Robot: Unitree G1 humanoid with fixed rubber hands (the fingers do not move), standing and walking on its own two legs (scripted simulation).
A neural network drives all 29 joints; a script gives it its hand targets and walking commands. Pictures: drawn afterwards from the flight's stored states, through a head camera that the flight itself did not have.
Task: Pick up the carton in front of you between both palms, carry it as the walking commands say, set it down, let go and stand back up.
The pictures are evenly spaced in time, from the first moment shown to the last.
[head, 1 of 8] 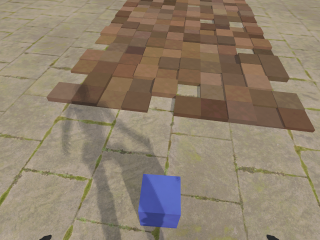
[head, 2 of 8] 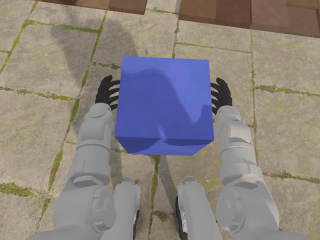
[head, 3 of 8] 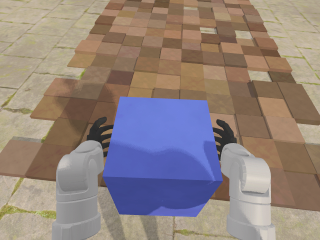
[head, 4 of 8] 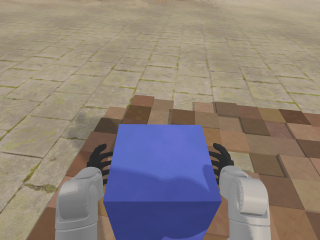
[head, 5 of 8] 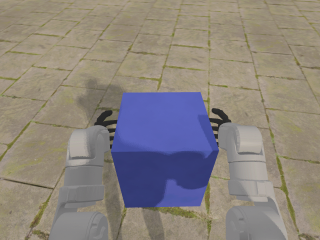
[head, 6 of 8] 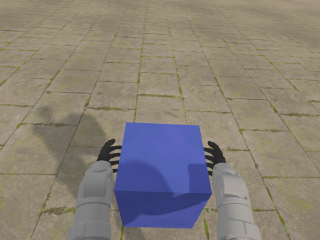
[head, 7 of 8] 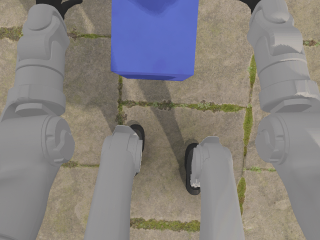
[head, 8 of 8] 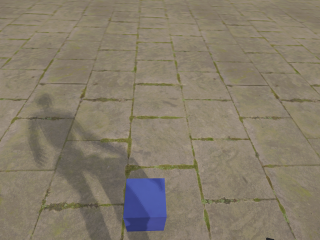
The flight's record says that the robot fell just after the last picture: no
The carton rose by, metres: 0.80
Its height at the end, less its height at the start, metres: +0.00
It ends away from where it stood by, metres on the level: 6.37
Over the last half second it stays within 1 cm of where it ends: yes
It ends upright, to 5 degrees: yes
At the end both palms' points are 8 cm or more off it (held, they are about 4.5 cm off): yes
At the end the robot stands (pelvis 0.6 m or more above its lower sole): yes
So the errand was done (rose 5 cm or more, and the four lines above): yes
